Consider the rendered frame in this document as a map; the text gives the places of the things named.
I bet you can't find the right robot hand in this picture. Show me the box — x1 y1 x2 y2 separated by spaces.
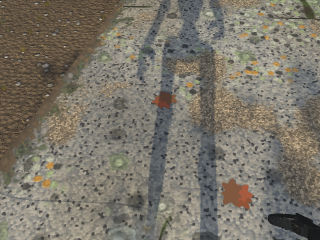
268 213 320 240

